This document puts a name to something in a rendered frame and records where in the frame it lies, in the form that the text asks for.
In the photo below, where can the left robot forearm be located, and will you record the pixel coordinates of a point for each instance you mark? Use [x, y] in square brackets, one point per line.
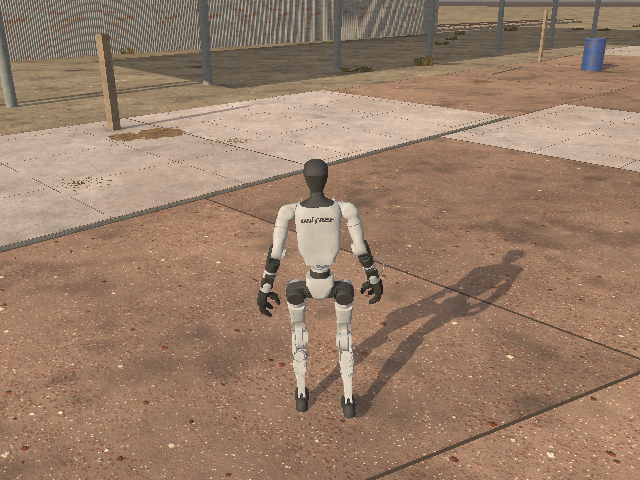
[270, 272]

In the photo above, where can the left robot hand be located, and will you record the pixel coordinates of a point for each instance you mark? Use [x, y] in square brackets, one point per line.
[262, 302]

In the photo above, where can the robot right thigh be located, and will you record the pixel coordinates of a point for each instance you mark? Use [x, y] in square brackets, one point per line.
[343, 299]

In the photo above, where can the robot left upper arm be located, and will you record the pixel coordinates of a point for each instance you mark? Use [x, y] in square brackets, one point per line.
[285, 214]

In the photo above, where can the right robot forearm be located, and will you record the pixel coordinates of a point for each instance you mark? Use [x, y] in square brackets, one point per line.
[368, 265]

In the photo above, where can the right robot hand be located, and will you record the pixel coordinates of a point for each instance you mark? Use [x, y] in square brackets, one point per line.
[376, 288]

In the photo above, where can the robot thigh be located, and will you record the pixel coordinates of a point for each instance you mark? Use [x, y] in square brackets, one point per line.
[296, 300]
[343, 299]

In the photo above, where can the robot left thigh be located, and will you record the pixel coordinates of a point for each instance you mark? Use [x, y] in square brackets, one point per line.
[296, 300]

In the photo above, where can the robot right upper arm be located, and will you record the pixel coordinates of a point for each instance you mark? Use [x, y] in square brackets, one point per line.
[349, 211]

